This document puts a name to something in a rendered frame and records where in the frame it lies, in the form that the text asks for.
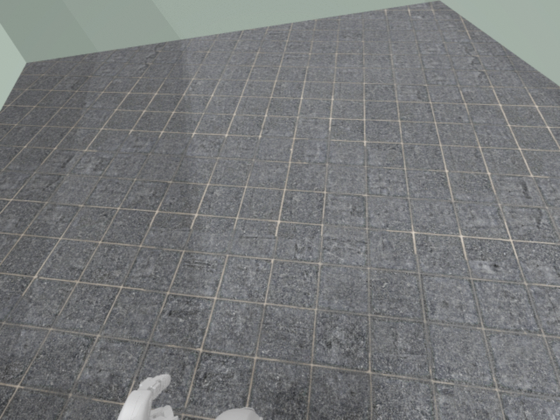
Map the robot left hand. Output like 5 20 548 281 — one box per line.
117 374 179 420

